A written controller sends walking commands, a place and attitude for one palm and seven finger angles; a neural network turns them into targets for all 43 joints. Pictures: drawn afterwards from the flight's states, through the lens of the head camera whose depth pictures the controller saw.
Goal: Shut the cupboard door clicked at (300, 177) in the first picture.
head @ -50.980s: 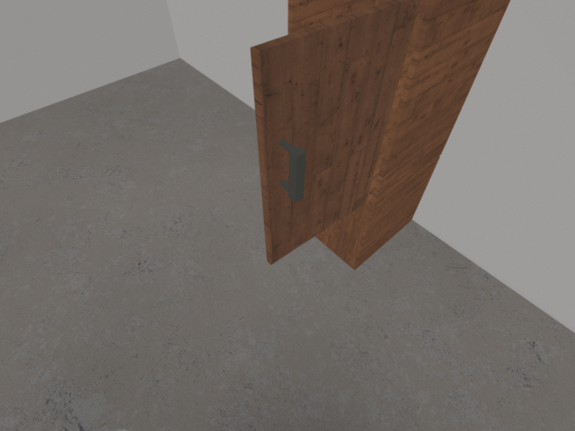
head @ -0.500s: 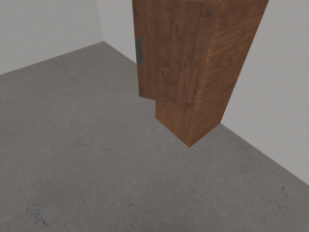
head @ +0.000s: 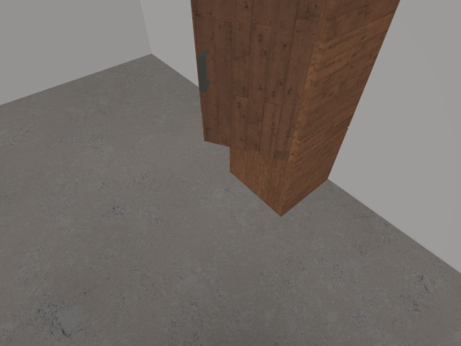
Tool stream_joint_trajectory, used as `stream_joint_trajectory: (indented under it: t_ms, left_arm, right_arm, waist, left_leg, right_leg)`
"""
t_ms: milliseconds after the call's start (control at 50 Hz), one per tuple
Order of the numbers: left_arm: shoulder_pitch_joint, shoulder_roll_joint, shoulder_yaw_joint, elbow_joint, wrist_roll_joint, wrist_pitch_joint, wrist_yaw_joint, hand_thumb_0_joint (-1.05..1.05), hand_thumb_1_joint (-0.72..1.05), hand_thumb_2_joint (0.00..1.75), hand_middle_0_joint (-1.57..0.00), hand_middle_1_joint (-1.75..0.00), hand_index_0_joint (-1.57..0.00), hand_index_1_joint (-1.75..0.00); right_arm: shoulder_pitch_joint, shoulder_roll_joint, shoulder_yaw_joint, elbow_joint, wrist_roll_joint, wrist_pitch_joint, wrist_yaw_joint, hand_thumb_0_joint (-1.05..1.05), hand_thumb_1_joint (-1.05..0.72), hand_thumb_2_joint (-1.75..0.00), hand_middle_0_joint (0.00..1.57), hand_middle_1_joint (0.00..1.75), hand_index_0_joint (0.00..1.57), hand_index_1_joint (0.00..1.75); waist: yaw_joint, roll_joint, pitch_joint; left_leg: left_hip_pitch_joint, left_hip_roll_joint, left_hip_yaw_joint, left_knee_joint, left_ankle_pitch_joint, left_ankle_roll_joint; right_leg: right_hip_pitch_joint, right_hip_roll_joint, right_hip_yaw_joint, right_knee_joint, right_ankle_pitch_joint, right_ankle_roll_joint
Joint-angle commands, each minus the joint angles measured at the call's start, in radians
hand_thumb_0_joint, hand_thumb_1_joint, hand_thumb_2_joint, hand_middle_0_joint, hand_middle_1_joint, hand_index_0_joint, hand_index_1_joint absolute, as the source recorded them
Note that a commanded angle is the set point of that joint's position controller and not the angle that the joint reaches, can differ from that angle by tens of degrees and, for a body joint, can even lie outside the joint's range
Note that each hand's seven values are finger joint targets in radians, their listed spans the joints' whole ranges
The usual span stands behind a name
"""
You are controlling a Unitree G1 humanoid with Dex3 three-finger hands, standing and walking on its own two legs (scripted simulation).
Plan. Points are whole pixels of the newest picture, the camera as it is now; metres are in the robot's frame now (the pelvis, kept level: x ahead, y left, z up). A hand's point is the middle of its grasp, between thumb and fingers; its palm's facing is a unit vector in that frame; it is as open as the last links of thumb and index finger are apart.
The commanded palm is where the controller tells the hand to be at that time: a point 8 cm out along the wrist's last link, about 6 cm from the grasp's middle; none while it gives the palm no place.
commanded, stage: look to check the result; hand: left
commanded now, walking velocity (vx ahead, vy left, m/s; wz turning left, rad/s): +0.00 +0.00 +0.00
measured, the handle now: (204, 70) +0.93 +0.14 -0.01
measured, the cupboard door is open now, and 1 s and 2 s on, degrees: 30 30 30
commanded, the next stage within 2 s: walk to a spot facing it in 0.24 s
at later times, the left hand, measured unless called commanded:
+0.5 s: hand out of the picture +0.08 +0.23 -0.16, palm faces +0.01 -0.94 -0.33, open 7.4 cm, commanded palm none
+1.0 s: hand out of the picture -0.01 +0.24 -0.18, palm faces +0.31 -0.92 -0.26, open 7.4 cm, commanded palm none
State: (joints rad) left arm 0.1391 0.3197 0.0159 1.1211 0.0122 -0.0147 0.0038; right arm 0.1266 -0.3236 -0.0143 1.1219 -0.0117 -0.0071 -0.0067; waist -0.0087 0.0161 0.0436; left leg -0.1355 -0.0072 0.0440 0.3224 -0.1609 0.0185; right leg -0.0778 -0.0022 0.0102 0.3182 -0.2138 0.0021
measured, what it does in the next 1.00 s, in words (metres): lifts its right foot, turning left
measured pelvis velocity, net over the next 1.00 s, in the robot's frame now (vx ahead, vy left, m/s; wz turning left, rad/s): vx -0.02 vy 0.02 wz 0.30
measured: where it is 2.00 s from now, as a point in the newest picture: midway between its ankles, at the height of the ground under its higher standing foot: outside the picture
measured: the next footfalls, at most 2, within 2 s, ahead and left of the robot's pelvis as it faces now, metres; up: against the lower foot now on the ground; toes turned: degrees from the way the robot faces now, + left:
right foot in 1.16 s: +0.06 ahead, -0.12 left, +0.00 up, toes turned +23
left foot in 1.54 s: -0.03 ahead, +0.19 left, +0.00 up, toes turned +47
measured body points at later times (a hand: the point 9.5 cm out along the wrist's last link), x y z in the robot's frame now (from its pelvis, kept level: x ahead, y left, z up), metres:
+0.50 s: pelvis +0.01 -0.01 +0.00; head +0.03 -0.02 +0.45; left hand +0.08 +0.28 -0.14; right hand +0.09 -0.30 -0.14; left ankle +0.01 +0.11 -0.75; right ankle -0.02 -0.12 -0.75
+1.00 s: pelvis -0.02 +0.02 -0.01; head +0.03 +0.04 +0.44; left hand -0.03 +0.29 -0.16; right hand +0.08 -0.21 -0.16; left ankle +0.01 +0.12 -0.75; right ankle +0.01 -0.13 -0.69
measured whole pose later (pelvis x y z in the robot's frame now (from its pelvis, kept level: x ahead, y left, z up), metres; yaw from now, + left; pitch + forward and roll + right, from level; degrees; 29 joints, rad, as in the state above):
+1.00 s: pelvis -0.02 +0.02 -0.01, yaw +17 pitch +0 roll -2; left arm 0.18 0.24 0.08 0.94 0.02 0.05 0.02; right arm 0.24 -0.19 -0.04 0.98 -0.03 0.04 -0.01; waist -0.02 0.01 0.12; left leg -0.33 -0.04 -0.06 0.49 -0.16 0.04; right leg -0.42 -0.04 -0.01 0.97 -0.45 0.05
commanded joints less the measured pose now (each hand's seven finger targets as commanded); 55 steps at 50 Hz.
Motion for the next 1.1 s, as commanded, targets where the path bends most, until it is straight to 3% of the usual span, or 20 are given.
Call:
stream_joint_trajectory:
  t_ms: [0,380,440,500,540,560,580,620,640,680,720,740,760,780,800,820,860,920,1020,1080]
  left_arm:
    - [-0.010,0.195,0.035,-0.054,0.001,-0.020,0.014,0.00,0.90,0.90,-0.20,-0.30,-0.20,-0.30]
    - [-0.018,0.195,0.039,-0.059,-0.001,-0.016,0.019,0.00,0.90,0.90,-0.20,-0.30,-0.20,-0.30]
    - [0.038,0.105,0.026,-0.053,-0.004,0.007,0.029,0.00,0.90,0.90,-0.20,-0.30,-0.20,-0.30]
    - [0.075,0.117,0.042,-0.075,-0.001,0.019,0.033,0.00,0.90,0.90,-0.20,-0.30,-0.20,-0.30]
    - [0.090,0.135,0.055,-0.090,0.001,0.023,0.036,0.00,0.90,0.90,-0.20,-0.30,-0.20,-0.30]
    - [0.102,0.144,0.062,-0.102,0.002,0.025,0.037,0.00,0.90,0.90,-0.20,-0.30,-0.20,-0.30]
    - [0.112,0.144,0.067,-0.114,0.004,0.025,0.039,0.00,0.90,0.90,-0.20,-0.30,-0.20,-0.30]
    - [0.103,0.139,0.075,-0.135,0.016,0.024,0.047,0.00,0.90,0.90,-0.20,-0.30,-0.20,-0.30]
    - [0.075,0.133,0.078,-0.152,0.020,0.023,0.048,0.00,0.90,0.90,-0.20,-0.30,-0.20,-0.30]
    - [0.028,0.134,0.084,-0.182,0.019,0.022,0.043,0.00,0.90,0.90,-0.20,-0.30,-0.20,-0.30]
    - [0.032,0.117,0.082,-0.197,0.006,0.028,0.037,0.00,0.90,0.90,-0.20,-0.30,-0.20,-0.30]
    - [0.079,0.061,0.078,-0.209,-0.001,0.037,0.031,0.00,0.90,0.90,-0.20,-0.30,-0.20,-0.30]
    - [0.070,0.011,0.065,-0.239,-0.005,0.045,0.031,0.00,0.90,0.90,-0.20,-0.30,-0.20,-0.30]
    - [0.053,0.038,0.068,-0.250,0.003,0.055,0.033,0.00,0.90,0.90,-0.20,-0.30,-0.20,-0.30]
    - [0.032,0.038,0.074,-0.256,0.008,0.057,0.029,0.00,0.90,0.90,-0.20,-0.30,-0.20,-0.30]
    - [0.024,0.029,0.082,-0.251,0.014,0.055,0.025,0.00,0.90,0.90,-0.20,-0.30,-0.20,-0.30]
    - [0.027,0.020,0.081,-0.250,0.011,0.050,0.019,0.00,0.90,0.90,-0.20,-0.30,-0.20,-0.30]
    - [0.048,-0.006,0.076,-0.254,0.005,0.041,0.016,0.00,0.90,0.90,-0.20,-0.30,-0.20,-0.30]
    - [0.077,-0.018,0.075,-0.271,0.005,0.044,0.022,0.00,0.90,0.90,-0.20,-0.30,-0.20,-0.30]
    - [0.173,-0.002,0.084,-0.248,0.001,0.043,0.024,0.00,0.90,0.90,-0.20,-0.30,-0.20,-0.30]
  right_arm:
    - [-0.033,-0.193,-0.031,-0.060,0.000,-0.019,-0.012,0.00,-0.90,-0.90,0.20,0.30,0.20,0.30]
    - [-0.038,-0.188,-0.029,-0.063,-0.001,-0.015,-0.014,0.00,-0.90,-0.90,0.20,0.30,0.20,0.30]
    - [0.007,-0.081,-0.009,-0.060,0.000,0.006,-0.011,0.00,-0.90,-0.90,0.20,0.30,0.20,0.30]
    - [0.018,-0.077,-0.018,-0.082,0.000,0.020,-0.010,0.00,-0.90,-0.90,0.20,0.30,0.20,0.30]
    - [0.016,-0.064,-0.026,-0.099,-0.001,0.028,-0.007,0.00,-0.90,-0.90,0.20,0.30,0.20,0.30]
    - [0.017,-0.054,-0.030,-0.112,-0.001,0.032,-0.006,0.00,-0.90,-0.90,0.20,0.30,0.20,0.30]
    - [0.009,-0.044,-0.036,-0.129,-0.003,0.040,-0.007,0.00,-0.90,-0.90,0.20,0.30,0.20,0.30]
    - [0.011,-0.035,-0.048,-0.149,-0.001,0.047,-0.007,0.00,-0.90,-0.90,0.20,0.30,0.20,0.30]
    - [0.020,-0.020,-0.050,-0.154,0.002,0.050,-0.002,0.00,-0.90,-0.90,0.20,0.30,0.20,0.30]
    - [0.060,0.000,-0.051,-0.162,0.005,0.051,0.009,0.00,-0.90,-0.90,0.20,0.30,0.20,0.30]
    - [0.154,-0.004,-0.051,-0.144,-0.004,0.043,0.015,0.00,-0.90,-0.90,0.20,0.30,0.20,0.30]
    - [0.199,-0.068,-0.064,-0.143,-0.016,0.034,0.013,0.00,-0.90,-0.90,0.20,0.30,0.20,0.30]
    - [0.238,-0.151,-0.089,-0.147,-0.018,0.032,0.002,0.00,-0.90,-0.90,0.20,0.30,0.20,0.30]
    - [0.248,-0.160,-0.091,-0.142,-0.022,0.039,-0.003,0.00,-0.90,-0.90,0.20,0.30,0.20,0.30]
    - [0.212,-0.131,-0.087,-0.162,-0.023,0.037,-0.005,0.00,-0.90,-0.90,0.20,0.30,0.20,0.30]
    - [0.178,-0.121,-0.085,-0.181,-0.025,0.033,-0.012,0.00,-0.90,-0.90,0.20,0.30,0.20,0.30]
    - [0.134,-0.090,-0.076,-0.196,-0.024,0.028,-0.017,0.00,-0.90,-0.90,0.20,0.30,0.20,0.30]
    - [0.142,-0.092,-0.083,-0.198,-0.022,0.025,-0.021,0.00,-0.90,-0.90,0.20,0.30,0.20,0.30]
    - [0.122,-0.098,-0.097,-0.213,-0.025,0.043,-0.013,0.00,-0.90,-0.90,0.20,0.30,0.20,0.30]
    - [0.065,-0.089,-0.104,-0.238,-0.021,0.056,-0.007,0.00,-0.90,-0.90,0.20,0.30,0.20,0.30]
  waist:
    - [0.003,-0.028,-0.084]
    - [0.001,-0.007,-0.075]
    - [0.006,-0.015,-0.063]
    - [0.019,-0.043,-0.066]
    - [0.025,-0.092,-0.054]
    - [0.031,-0.140,-0.051]
    - [0.039,-0.190,-0.029]
    - [0.036,-0.199,-0.012]
    - [0.021,-0.187,0.011]
    - [-0.016,-0.165,0.027]
    - [-0.055,-0.080,-0.005]
    - [-0.056,0.163,-0.036]
    - [-0.065,0.358,-0.051]
    - [-0.072,0.244,-0.070]
    - [-0.050,0.140,-0.033]
    - [-0.041,0.153,-0.024]
    - [-0.022,0.119,-0.011]
    - [-0.021,0.080,-0.097]
    - [-0.018,0.139,-0.096]
    - [0.024,0.162,-0.084]
  left_leg:
    - [0.077,0.136,-0.115,-0.037,0.168,0.005]
    - [0.078,0.133,-0.111,-0.020,0.259,-0.003]
    - [0.029,0.123,-0.110,0.028,0.282,-0.015]
    - [-0.043,0.099,-0.110,0.105,0.275,-0.019]
    - [-0.117,0.062,-0.084,0.196,0.200,-0.031]
    - [-0.163,0.039,-0.065,0.282,0.086,-0.038]
    - [-0.222,0.021,-0.045,0.402,-0.161,-0.043]
    - [-0.300,0.037,-0.061,0.577,-0.387,-0.040]
    - [-0.293,0.060,-0.069,0.575,-0.407,-0.043]
    - [-0.235,0.080,-0.046,0.422,-0.315,-0.050]
    - [-0.046,0.055,-0.012,0.190,0.019,-0.042]
    - [0.020,0.176,-0.243,0.073,0.258,0.022]
    - [0.023,0.370,-0.527,-0.024,0.488,0.139]
    - [-0.030,0.387,-0.520,-0.046,0.251,0.186]
    - [-0.097,0.346,-0.510,-0.073,0.015,0.173]
    - [-0.124,0.312,-0.513,-0.082,-0.073,0.148]
    - [-0.123,0.266,-0.451,-0.067,-0.038,0.137]
    - [-0.039,0.240,-0.413,-0.021,0.090,0.149]
    - [-0.103,0.200,-0.445,-0.036,-0.022,0.132]
    - [-0.238,0.138,-0.446,-0.033,-0.172,0.092]
  right_leg:
    - [-0.037,-0.115,0.093,-0.052,0.195,-0.044]
    - [-0.001,-0.121,0.069,-0.024,0.287,-0.040]
    - [-0.009,-0.134,0.035,0.034,0.287,-0.021]
    - [0.011,-0.161,0.032,0.078,0.323,-0.039]
    - [0.030,-0.225,0.063,0.076,0.355,-0.083]
    - [0.045,-0.268,0.083,0.066,0.403,-0.119]
    - [0.047,-0.322,0.108,0.049,0.468,-0.168]
    - [0.054,-0.396,0.119,0.057,0.573,-0.232]
    - [0.025,-0.396,0.081,0.069,0.571,-0.225]
    - [-0.021,-0.361,-0.004,0.137,0.555,-0.169]
    - [-0.130,-0.288,-0.102,0.302,0.392,-0.073]
    - [-0.254,-0.165,-0.161,0.499,0.076,0.006]
    - [-0.390,-0.053,-0.120,0.694,-0.456,0.056]
    - [-0.359,-0.067,-0.007,0.791,-0.433,0.028]
    - [-0.380,-0.082,0.006,0.808,-0.355,0.020]
    - [-0.408,-0.080,0.016,0.816,-0.301,0.028]
    - [-0.420,-0.078,0.026,0.781,-0.223,0.036]
    - [-0.395,-0.049,0.009,0.671,-0.228,0.043]
    - [-0.290,-0.002,-0.016,0.477,-0.226,0.039]
    - [-0.105,0.027,-0.044,0.280,-0.158,0.030]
